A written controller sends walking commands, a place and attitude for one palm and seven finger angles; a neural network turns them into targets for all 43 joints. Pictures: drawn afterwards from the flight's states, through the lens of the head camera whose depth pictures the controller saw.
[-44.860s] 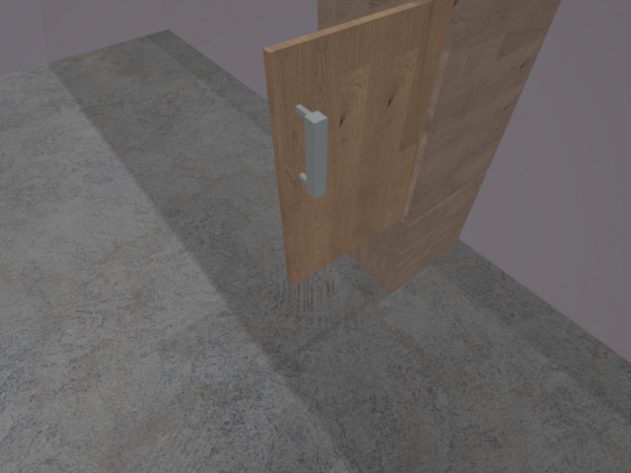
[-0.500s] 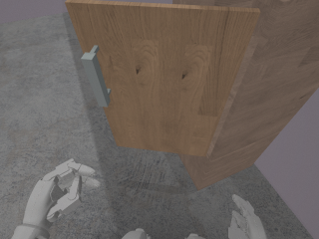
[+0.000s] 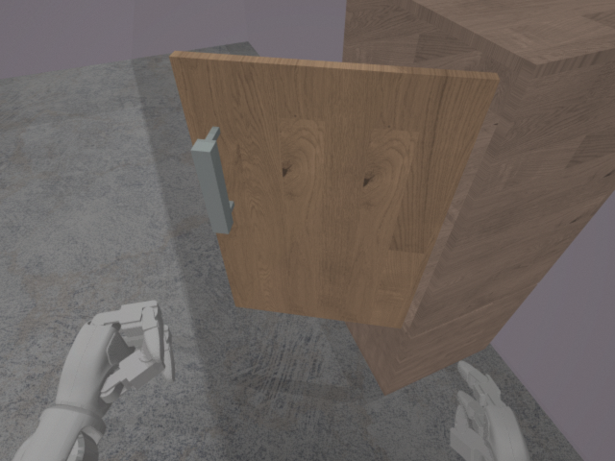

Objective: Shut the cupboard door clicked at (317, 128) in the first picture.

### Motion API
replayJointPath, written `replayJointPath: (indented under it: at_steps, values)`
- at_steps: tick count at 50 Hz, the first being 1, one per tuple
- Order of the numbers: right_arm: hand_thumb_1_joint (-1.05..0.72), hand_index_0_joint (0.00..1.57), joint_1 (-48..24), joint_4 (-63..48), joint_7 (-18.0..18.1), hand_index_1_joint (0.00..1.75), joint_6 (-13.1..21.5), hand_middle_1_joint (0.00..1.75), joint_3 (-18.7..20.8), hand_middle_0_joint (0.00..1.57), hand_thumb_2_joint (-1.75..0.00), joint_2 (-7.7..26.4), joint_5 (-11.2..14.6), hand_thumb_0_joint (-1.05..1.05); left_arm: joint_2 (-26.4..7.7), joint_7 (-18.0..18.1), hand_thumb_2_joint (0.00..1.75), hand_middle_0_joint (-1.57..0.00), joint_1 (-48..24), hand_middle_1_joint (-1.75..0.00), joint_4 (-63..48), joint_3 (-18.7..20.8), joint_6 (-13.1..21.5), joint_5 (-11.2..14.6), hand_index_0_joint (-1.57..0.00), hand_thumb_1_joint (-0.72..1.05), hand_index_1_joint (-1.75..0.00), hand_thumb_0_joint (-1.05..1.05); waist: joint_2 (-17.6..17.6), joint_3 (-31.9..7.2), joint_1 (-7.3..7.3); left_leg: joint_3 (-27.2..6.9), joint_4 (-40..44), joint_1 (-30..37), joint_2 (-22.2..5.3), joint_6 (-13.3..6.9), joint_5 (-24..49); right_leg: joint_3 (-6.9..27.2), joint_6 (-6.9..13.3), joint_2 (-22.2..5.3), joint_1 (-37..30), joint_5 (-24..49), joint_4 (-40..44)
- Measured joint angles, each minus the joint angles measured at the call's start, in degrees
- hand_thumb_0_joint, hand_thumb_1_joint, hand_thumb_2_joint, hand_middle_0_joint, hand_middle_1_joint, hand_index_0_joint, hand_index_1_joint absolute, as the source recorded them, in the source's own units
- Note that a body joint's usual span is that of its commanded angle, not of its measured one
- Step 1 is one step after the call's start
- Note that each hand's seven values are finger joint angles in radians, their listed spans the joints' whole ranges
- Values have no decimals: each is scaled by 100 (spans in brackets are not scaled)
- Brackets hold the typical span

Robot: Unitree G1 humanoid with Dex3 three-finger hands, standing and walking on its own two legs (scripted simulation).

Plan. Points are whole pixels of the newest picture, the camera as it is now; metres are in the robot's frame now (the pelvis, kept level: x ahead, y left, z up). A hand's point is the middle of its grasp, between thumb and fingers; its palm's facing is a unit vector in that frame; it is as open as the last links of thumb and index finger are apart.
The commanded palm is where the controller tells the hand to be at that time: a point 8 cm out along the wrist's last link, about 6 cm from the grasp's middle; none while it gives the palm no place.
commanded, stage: raise the hand and make a fist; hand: left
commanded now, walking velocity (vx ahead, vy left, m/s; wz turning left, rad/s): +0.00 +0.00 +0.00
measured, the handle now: (218, 181) +0.48 +0.17 +0.11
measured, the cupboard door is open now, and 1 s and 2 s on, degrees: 59 59 59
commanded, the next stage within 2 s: bring the fist close to the handle in 0.60 s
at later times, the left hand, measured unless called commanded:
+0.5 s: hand (149, 329) +0.23 +0.19 +0.11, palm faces -0.04 -1.00 -0.08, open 3.1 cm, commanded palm +0.21 +0.24 +0.12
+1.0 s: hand (173, 298) +0.27 +0.18 +0.11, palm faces -0.05 -1.00 -0.08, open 3.1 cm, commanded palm +0.25 +0.23 +0.12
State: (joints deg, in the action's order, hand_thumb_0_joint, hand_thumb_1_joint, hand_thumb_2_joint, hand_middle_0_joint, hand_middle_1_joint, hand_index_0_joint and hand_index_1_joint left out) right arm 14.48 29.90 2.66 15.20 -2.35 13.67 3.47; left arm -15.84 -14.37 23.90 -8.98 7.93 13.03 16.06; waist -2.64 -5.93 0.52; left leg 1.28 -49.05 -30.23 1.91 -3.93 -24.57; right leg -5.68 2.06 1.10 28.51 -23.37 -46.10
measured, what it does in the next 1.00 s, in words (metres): stands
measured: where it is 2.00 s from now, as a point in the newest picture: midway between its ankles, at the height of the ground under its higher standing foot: outside the picture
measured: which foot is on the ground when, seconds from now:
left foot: down 0.00-1.00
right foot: down 0.00-1.00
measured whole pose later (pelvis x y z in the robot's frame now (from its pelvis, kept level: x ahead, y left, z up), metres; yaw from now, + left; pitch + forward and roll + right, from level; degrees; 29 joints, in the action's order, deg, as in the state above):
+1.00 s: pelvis +0.00 -0.01 +0.02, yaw +0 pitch +3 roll -1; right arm 14.2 34.9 3.6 14.3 -3.2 14.9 3.2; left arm -17.2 -14.7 6.4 3.1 10.0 7.0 15.4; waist -2.7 -2.8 -0.2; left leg 1.2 -41.4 -23.1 2.2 -3.2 -21.1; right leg -5.5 2.6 1.1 21.9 -20.6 -39.7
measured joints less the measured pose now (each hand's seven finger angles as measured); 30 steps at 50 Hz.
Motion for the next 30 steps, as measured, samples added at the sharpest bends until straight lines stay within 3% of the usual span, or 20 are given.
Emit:
replayJointPath:
  at_steps: [17, 30]
  values:
    - [-90, 20, 103, 323, 31, 30, 91, 30, -78, 20, -90, 110, 0, 1, -111, -156, 90, -130, -636, -150, 223, 286, -650, 83, -130, 90, -150, 1, -16, 137, 5, 22, 673, 676, 72, -43, 242, 54, -67, -40, -659, 234, 643]
    - [-90, 20, 99, 342, 5, 30, 56, 30, 1, 20, -90, 137, -39, 1, -59, -2, 90, -130, -491, -150, 126, 227, -522, -45, -130, 90, -150, 1, 23, 203, -16, 33, 726, 747, 69, -23, 272, 67, -50, -37, -710, 248, 661]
